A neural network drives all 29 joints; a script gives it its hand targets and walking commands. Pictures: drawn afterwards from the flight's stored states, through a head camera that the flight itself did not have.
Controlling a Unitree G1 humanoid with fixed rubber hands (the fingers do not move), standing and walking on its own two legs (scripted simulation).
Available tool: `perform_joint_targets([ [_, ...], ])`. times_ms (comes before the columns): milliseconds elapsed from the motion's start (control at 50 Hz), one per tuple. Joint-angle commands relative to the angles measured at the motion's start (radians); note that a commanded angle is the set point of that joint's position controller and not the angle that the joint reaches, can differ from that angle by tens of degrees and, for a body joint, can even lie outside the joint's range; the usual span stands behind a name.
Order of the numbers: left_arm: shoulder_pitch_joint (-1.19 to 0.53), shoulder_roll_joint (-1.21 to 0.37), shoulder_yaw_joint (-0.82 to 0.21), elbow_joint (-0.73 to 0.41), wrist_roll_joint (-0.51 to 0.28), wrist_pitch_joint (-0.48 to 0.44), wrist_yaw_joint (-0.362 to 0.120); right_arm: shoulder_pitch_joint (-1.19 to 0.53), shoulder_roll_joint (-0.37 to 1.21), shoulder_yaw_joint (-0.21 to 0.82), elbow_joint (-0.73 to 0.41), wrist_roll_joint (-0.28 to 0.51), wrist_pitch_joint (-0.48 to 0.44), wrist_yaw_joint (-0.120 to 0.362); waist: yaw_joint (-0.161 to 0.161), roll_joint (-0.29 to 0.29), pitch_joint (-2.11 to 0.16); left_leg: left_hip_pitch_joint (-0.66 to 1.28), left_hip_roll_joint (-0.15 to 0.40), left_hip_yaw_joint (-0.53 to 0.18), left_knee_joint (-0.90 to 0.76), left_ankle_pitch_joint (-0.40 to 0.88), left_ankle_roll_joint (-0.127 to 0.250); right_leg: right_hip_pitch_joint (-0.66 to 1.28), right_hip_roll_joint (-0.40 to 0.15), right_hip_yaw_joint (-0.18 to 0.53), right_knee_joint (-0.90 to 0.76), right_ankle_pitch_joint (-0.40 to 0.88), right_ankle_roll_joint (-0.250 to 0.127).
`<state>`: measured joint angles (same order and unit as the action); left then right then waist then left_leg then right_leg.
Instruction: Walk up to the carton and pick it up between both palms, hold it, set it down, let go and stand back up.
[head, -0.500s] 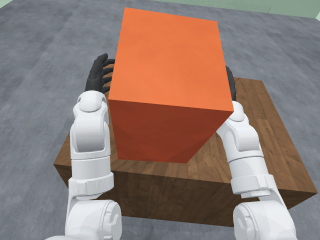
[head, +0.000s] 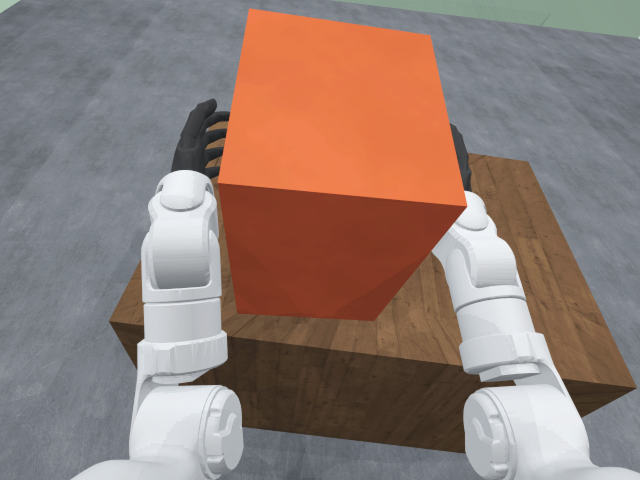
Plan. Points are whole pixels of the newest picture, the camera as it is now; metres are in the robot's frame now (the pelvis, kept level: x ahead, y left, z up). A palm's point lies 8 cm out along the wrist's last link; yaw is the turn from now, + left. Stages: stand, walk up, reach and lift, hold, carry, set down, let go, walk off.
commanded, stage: hold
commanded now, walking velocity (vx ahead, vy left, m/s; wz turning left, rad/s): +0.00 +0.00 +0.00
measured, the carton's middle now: (322, 191) +0.41 +0.01 +0.15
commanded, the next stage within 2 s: none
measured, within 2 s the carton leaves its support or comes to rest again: neither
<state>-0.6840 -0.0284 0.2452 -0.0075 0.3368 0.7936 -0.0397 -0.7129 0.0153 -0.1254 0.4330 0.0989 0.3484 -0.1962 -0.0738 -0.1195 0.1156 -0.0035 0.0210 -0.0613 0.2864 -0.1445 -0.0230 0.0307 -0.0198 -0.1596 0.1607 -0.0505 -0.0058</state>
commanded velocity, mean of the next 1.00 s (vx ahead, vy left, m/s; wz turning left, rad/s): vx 0.00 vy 0.00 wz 0.00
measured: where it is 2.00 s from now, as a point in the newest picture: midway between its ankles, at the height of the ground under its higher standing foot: outside the picture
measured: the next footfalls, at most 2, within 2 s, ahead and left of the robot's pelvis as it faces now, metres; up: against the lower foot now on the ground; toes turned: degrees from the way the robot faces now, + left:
none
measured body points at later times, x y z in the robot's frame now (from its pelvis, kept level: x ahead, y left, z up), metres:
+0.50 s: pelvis +0.01 +0.00 +0.00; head -0.02 +0.05 +0.45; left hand +0.38 +0.15 +0.22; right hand +0.38 -0.14 +0.21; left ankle +0.02 +0.13 -0.75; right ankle +0.04 -0.12 -0.75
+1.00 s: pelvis +0.01 +0.00 +0.00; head -0.01 +0.05 +0.45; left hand +0.39 +0.16 +0.22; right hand +0.39 -0.14 +0.21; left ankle +0.02 +0.13 -0.75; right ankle +0.04 -0.12 -0.75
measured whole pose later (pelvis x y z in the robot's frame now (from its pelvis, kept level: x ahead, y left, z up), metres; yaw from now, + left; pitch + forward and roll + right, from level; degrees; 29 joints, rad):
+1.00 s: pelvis +0.01 +0.00 +0.00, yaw +0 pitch -8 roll -1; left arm -0.69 -0.03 0.25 -0.06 0.35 0.84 -0.05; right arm -0.71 0.00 -0.09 0.39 0.15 0.38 -0.22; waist -0.08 -0.12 0.09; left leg 0.02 0.02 -0.06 0.28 -0.15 -0.02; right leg 0.06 -0.02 -0.16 0.14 -0.05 0.00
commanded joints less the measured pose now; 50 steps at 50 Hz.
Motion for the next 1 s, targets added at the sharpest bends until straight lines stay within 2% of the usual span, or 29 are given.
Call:
perform_joint_targets([
  [0, -0.473, -0.365, -0.354, -0.159, -0.118, -0.055, -0.089, -0.565, 0.243, 0.281, -0.304, 0.071, -0.05, 0.038, -0.027, 0.127, -0.469, -0.042, -0.073, 0.08, -0.035, 0.285, -0.031, 0.325, 0.067, 0.011, 0.042, 0.197, 0.018],
  [60, -0.452, -0.35, -0.365, -0.162, -0.11, -0.043, -0.101, -0.543, 0.253, 0.312, -0.307, 0.083, -0.044, 0.024, -0.022, 0.12, -0.43, -0.049, -0.077, 0.09, -0.045, 0.304, -0.022, 0.339, 0.059, 0.017, 0.046, 0.245, 0.026],
  [80, -0.458, -0.342, -0.35, -0.157, -0.1, -0.037, -0.104, -0.544, 0.25, 0.307, -0.299, 0.092, -0.041, 0.023, -0.022, 0.134, -0.43, -0.044, -0.075, 0.089, -0.051, 0.291, -0.024, 0.343, 0.057, 0.016, 0.043, 0.243, 0.03],
  [160, -0.426, -0.34, -0.363, -0.198, -0.126, -0.028, -0.106, -0.538, 0.244, 0.327, -0.373, 0.113, -0.029, 0.015, -0.011, 0.111, -0.476, -0.04, -0.074, 0.084, -0.053, 0.32, -0.022, 0.36, 0.051, 0.027, 0.043, 0.262, 0.029],
  [180, -0.448, -0.345, -0.369, -0.214, -0.123, -0.024, -0.104, -0.542, 0.246, 0.335, -0.371, 0.124, -0.028, 0.012, -0.022, 0.132, -0.483, -0.031, -0.074, 0.091, -0.047, 0.32, -0.03, 0.361, 0.052, 0.026, 0.039, 0.267, 0.028],
  [200, -0.458, -0.346, -0.387, -0.23, -0.127, -0.023, -0.107, -0.537, 0.246, 0.338, -0.373, 0.127, -0.026, 0.01, -0.016, 0.158, -0.501, -0.024, -0.077, 0.096, -0.047, 0.328, -0.036, 0.358, 0.061, 0.014, 0.042, 0.254, 0.029],
  [240, -0.454, -0.35, -0.392, -0.236, -0.133, -0.024, -0.104, -0.535, 0.259, 0.351, -0.399, 0.125, -0.028, 0.012, -0.008, 0.154, -0.512, 0.005, -0.072, 0.092, -0.025, 0.355, -0.032, 0.326, 0.061, 0.019, 0.037, 0.246, 0.018],
  [260, -0.451, -0.363, -0.392, -0.229, -0.13, -0.021, -0.105, -0.537, 0.253, 0.348, -0.397, 0.121, -0.027, 0.011, -0.015, 0.145, -0.489, 0.019, -0.071, 0.089, -0.027, 0.342, -0.033, 0.321, 0.065, 0.016, 0.029, 0.24, 0.018],
  [280, -0.446, -0.357, -0.38, -0.231, -0.125, -0.019, -0.108, -0.54, 0.252, 0.345, -0.38, 0.121, -0.022, 0.009, -0.014, 0.117, -0.451, 0.0, -0.071, 0.092, -0.028, 0.349, -0.028, 0.325, 0.066, 0.011, 0.03, 0.245, 0.018],
  [300, -0.447, -0.341, -0.374, -0.236, -0.114, -0.013, -0.111, -0.519, 0.245, 0.338, -0.361, 0.121, -0.022, 0.006, -0.011, 0.13, -0.44, 0.003, -0.068, 0.085, -0.033, 0.325, -0.03, 0.344, 0.06, 0.015, 0.031, 0.233, 0.017],
  [340, -0.433, -0.322, -0.351, -0.191, -0.11, -0.003, -0.111, -0.52, 0.236, 0.331, -0.332, 0.12, -0.013, 0.0, -0.003, 0.103, -0.374, -0.038, -0.064, 0.093, -0.051, 0.29, -0.02, 0.344, 0.056, 0.02, 0.024, 0.21, 0.023],
  [380, -0.399, -0.311, -0.312, -0.184, -0.099, 0.018, -0.11, -0.503, 0.215, 0.311, -0.327, 0.119, -0.004, -0.001, 0.011, 0.106, -0.335, -0.049, -0.067, 0.094, -0.069, 0.224, -0.018, 0.347, 0.051, 0.017, 0.018, 0.174, 0.021],
  [420, -0.408, -0.322, -0.315, -0.158, -0.1, 0.037, -0.109, -0.518, 0.209, 0.307, -0.296, 0.137, 0.01, 0.004, 0.005, 0.129, -0.313, -0.059, -0.061, 0.092, -0.073, 0.183, -0.019, 0.332, 0.05, 0.022, 0.017, 0.095, 0.017],
  [460, -0.443, -0.343, -0.337, -0.17, -0.115, 0.035, -0.106, -0.552, 0.216, 0.297, -0.302, 0.125, 0.011, 0.009, -0.008, 0.121, -0.327, -0.051, -0.061, 0.096, -0.072, 0.177, -0.032, 0.3, 0.061, 0.004, 0.013, 0.071, 0.014],
  [480, -0.458, -0.343, -0.341, -0.176, -0.116, 0.035, -0.105, -0.555, 0.214, 0.29, -0.316, 0.127, 0.011, 0.009, -0.006, 0.151, -0.351, -0.079, -0.065, 0.104, -0.074, 0.176, -0.031, 0.308, 0.056, 0.014, 0.019, 0.068, 0.016],
  [520, -0.49, -0.332, -0.352, -0.182, -0.12, 0.029, -0.094, -0.592, 0.223, 0.267, -0.319, 0.122, 0.001, 0.012, -0.002, 0.155, -0.369, -0.069, -0.065, 0.1, -0.061, 0.148, -0.033, 0.275, 0.052, 0.021, 0.027, 0.033, 0.013],
  [540, -0.509, -0.341, -0.351, -0.169, -0.121, 0.024, -0.092, -0.598, 0.23, 0.258, -0.302, 0.108, -0.002, 0.015, -0.021, 0.144, -0.367, -0.053, -0.063, 0.102, -0.059, 0.138, -0.03, 0.286, 0.059, 0.012, 0.022, 0.019, 0.022],
  [580, -0.526, -0.339, -0.353, -0.178, -0.116, 0.01, -0.091, -0.595, 0.233, 0.255, -0.261, 0.099, -0.001, 0.02, -0.02, 0.18, -0.376, -0.064, -0.067, 0.1, -0.062, 0.131, -0.034, 0.283, 0.064, 0.005, 0.022, -0.002, 0.019],
  [620, -0.52, -0.348, -0.363, -0.16, -0.133, -0.006, -0.09, -0.609, 0.232, 0.249, -0.298, 0.086, -0.007, 0.02, -0.033, 0.14, -0.412, -0.041, -0.07, 0.107, -0.042, 0.158, -0.035, 0.262, 0.068, 0.001, 0.03, 0.033, 0.02],
  [680, -0.549, -0.339, -0.34, -0.128, -0.121, -0.02, -0.089, -0.621, 0.236, 0.233, -0.255, 0.069, -0.012, 0.021, -0.029, 0.147, -0.411, -0.083, -0.066, 0.102, -0.059, 0.121, -0.032, 0.283, 0.058, 0.006, 0.034, 0.03, 0.027],
  [720, -0.547, -0.334, -0.339, -0.136, -0.123, -0.027, -0.086, -0.615, 0.238, 0.234, -0.27, 0.058, -0.015, 0.026, -0.019, 0.135, -0.43, -0.102, -0.07, 0.099, -0.055, 0.133, -0.025, 0.279, 0.057, 0.01, 0.034, 0.043, 0.017],
  [780, -0.54, -0.336, -0.327, -0.133, -0.112, -0.02, -0.09, -0.616, 0.231, 0.247, -0.268, 0.074, -0.019, 0.027, -0.015, 0.152, -0.412, -0.1, -0.073, 0.098, -0.048, 0.163, -0.019, 0.305, 0.064, 0.012, 0.043, 0.075, 0.019],
  [820, -0.506, -0.324, -0.32, -0.134, -0.103, -0.017, -0.094, -0.579, 0.22, 0.255, -0.26, 0.088, -0.015, 0.019, -0.016, 0.122, -0.412, -0.09, -0.077, 0.098, -0.056, 0.189, -0.02, 0.322, 0.054, 0.023, 0.032, 0.113, 0.025],
  [840, -0.511, -0.321, -0.321, -0.159, -0.105, -0.014, -0.101, -0.564, 0.227, 0.265, -0.252, 0.091, -0.011, 0.013, -0.02, 0.121, -0.404, -0.087, -0.076, 0.101, -0.053, 0.206, -0.022, 0.339, 0.054, 0.017, 0.038, 0.144, 0.027],
  [860, -0.502, -0.327, -0.328, -0.152, -0.107, -0.01, -0.105, -0.565, 0.232, 0.269, -0.251, 0.094, -0.011, 0.01, -0.021, 0.149, -0.403, -0.082, -0.079, 0.094, -0.052, 0.217, -0.029, 0.336, 0.052, 0.017, 0.04, 0.147, 0.025],
  [880, -0.487, -0.314, -0.322, -0.152, -0.104, -0.01, -0.11, -0.555, 0.242, 0.267, -0.259, 0.1, -0.01, 0.01, -0.022, 0.135, -0.412, -0.076, -0.078, 0.096, -0.05, 0.231, -0.024, 0.329, 0.051, 0.019, 0.036, 0.16, 0.027],
  [920, -0.496, -0.322, -0.323, -0.151, -0.099, -0.004, -0.111, -0.57, 0.222, 0.269, -0.276, 0.095, -0.008, 0.006, -0.022, 0.167, -0.427, -0.093, -0.076, 0.093, -0.049, 0.22, -0.021, 0.336, 0.054, 0.016, 0.036, 0.152, 0.019],
  [940, -0.503, -0.323, -0.322, -0.144, -0.097, -0.001, -0.109, -0.572, 0.214, 0.261, -0.271, 0.094, -0.007, 0.009, -0.03, 0.163, -0.417, -0.071, -0.072, 0.099, -0.051, 0.208, -0.03, 0.32, 0.055, 0.006, 0.033, 0.134, 0.02],
  [980, -0.507, -0.322, -0.325, -0.143, -0.097, 0.008, -0.102, -0.588, 0.207, 0.262, -0.276, 0.095, 0.0, 0.012, -0.025, 0.153, -0.386, -0.075, -0.072, 0.098, -0.045, 0.228, -0.031, 0.309, 0.059, 0.005, 0.03, 0.139, 0.014],
])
